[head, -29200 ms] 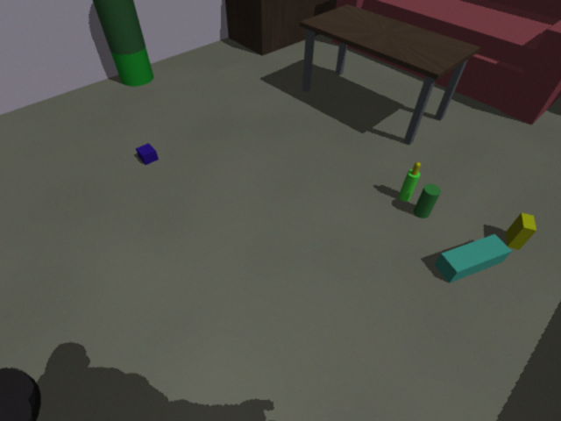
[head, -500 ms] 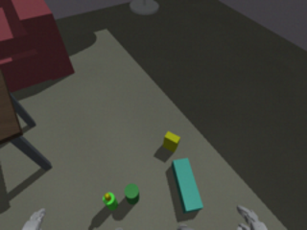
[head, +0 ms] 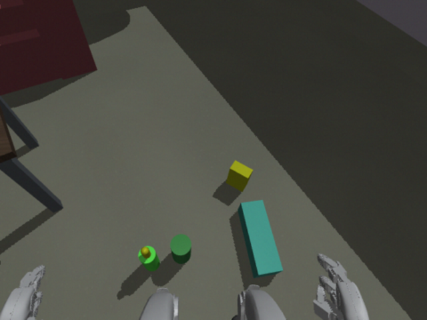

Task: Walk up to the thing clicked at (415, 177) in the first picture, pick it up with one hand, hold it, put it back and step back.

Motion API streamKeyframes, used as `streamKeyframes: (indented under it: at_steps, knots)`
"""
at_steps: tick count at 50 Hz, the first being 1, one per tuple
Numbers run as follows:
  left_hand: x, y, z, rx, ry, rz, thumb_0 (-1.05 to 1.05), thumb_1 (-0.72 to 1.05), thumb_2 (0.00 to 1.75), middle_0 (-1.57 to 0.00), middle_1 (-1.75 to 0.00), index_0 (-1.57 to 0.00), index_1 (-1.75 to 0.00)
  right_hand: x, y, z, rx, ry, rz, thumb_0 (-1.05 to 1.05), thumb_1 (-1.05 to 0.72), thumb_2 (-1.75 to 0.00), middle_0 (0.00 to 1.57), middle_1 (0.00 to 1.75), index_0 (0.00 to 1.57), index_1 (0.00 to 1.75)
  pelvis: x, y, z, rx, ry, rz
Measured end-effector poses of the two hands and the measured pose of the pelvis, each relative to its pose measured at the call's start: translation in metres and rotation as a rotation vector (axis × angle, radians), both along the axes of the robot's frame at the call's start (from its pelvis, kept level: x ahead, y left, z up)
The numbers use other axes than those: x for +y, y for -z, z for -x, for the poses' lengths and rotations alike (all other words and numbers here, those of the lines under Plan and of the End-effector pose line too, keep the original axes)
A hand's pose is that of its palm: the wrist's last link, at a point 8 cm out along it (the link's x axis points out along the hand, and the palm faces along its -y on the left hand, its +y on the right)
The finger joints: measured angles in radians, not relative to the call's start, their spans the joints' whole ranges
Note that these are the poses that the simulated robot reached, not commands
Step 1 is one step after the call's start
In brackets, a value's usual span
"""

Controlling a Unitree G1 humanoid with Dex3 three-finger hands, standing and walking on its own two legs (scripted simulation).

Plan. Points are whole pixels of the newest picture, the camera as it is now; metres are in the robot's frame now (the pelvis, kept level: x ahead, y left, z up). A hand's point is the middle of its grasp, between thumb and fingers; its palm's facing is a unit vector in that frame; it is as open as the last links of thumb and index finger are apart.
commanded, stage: go down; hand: left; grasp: from the side
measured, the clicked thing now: (148, 257) +0.36 +0.19 -0.55
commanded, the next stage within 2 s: approach in 1.94 s
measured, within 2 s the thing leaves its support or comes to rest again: neither
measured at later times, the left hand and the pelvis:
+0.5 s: hand (56, 277) +0.24 +0.33 -0.20, palm faces +0.11 -0.97 -0.20, open 17.5 cm; pelvis -0.05 -0.01 -0.13, yaw -1 degrees
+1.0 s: hand (55, 266) +0.27 +0.36 -0.24, palm faces +0.08 -0.99 -0.15, open 17.6 cm; pelvis -0.06 -0.01 -0.20, yaw -2 degrees
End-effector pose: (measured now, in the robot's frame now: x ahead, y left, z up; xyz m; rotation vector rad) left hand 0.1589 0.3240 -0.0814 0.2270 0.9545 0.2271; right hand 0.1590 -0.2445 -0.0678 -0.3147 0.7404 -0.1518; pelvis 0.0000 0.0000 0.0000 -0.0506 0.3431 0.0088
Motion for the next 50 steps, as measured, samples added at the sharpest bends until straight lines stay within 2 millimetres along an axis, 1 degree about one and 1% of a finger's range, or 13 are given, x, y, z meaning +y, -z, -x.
streamKeyframes:
  at_steps: [3, 9, 15, 20, 26, 34, 42, 50]
  knots:
    - [0.01, 0.018, -0.013, -0.073, 0.012, 0.023, -0.01, -0.55, 0.03, -0.09, -0.06, -0.09, -0.07, -0.006, 0.02, 0.004, 0.016, -0.021, 0.015, 0.01, -0.9, -0.9, 0.21, 0.3, 0.2, 0.3, -0.001, 0.02, 0.006, 0.044, 0.003, -0.003]
    - [0.026, 0.049, -0.037, -0.225, 0.064, 0.044, -0.01, -0.56, 0.03, -0.09, -0.07, -0.09, -0.08, -0.018, 0.071, 0.014, 0.078, -0.035, 0.043, 0.01, -0.91, -0.9, 0.21, 0.3, 0.2, 0.3, -0.003, 0.064, 0.019, 0.115, 0.008, -0.004]
    - [0.037, 0.073, -0.047, -0.309, 0.084, 0.046, -0.01, -0.58, 0.05, -0.08, -0.09, -0.09, -0.09, -0.024, 0.116, 0.025, 0.142, -0.034, 0.042, 0.01, -0.9, -0.9, 0.2, 0.3, 0.2, 0.3, -0.007, 0.098, 0.032, 0.156, 0.01, -0.003]
    - [0.047, 0.084, -0.052, -0.363, 0.082, 0.045, -0.01, -0.58, 0.06, -0.08, -0.1, -0.08, -0.1, -0.026, 0.143, 0.034, 0.181, -0.047, 0.04, 0.01, -0.9, -0.9, 0.2, 0.3, 0.2, 0.3, -0.01, 0.117, 0.041, 0.18, 0.009, -0.002]
    - [0.059, 0.095, -0.063, -0.426, 0.086, 0.053, -0.01, -0.58, 0.06, -0.08, -0.09, -0.08, -0.09, -0.031, 0.165, 0.043, 0.199, -0.063, 0.058, 0.01, -0.89, -0.9, 0.21, 0.3, 0.2, 0.3, -0.013, 0.138, 0.051, 0.195, 0.009, 0.002]
    - [0.07, 0.113, -0.079, -0.482, 0.113, 0.071, -0.01, -0.59, 0.04, -0.08, -0.08, -0.09, -0.08, -0.038, 0.187, 0.055, 0.224, -0.065, 0.086, 0.01, -0.89, -0.9, 0.21, 0.3, 0.2, 0.3, -0.013, 0.163, 0.058, 0.215, 0.018, 0.012]
    - [0.08, 0.129, -0.086, -0.523, 0.126, 0.085, -0.01, -0.6, 0.03, -0.08, -0.07, -0.08, -0.07, -0.039, 0.207, 0.062, 0.253, -0.066, 0.109, 0.01, -0.9, -0.9, 0.21, 0.3, 0.2, 0.3, -0.009, 0.183, 0.06, 0.229, 0.023, 0.024]
    - [0.087, 0.139, -0.091, -0.564, 0.139, 0.088, -0.02, -0.6, 0.03, -0.08, -0.05, -0.07, -0.05, -0.036, 0.226, 0.062, 0.258, -0.083, 0.114, 0.01, -0.91, -0.9, 0.21, 0.3, 0.2, 0.3, -0.007, 0.201, 0.063, 0.234, 0.024, 0.031]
